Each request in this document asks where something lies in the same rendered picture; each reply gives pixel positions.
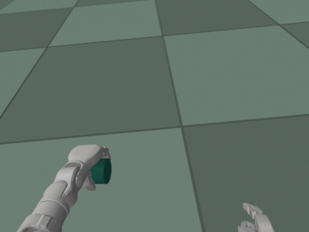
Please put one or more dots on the left robot arm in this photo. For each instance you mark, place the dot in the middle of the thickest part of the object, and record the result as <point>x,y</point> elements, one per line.
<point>53,208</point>

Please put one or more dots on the can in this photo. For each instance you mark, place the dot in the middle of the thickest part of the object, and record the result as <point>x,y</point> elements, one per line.
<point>101,171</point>

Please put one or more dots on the left robot hand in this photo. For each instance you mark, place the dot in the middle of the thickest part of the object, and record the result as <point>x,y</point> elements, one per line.
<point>90,155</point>

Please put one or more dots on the right robot hand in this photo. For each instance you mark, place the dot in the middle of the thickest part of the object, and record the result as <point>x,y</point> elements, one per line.
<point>261,222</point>

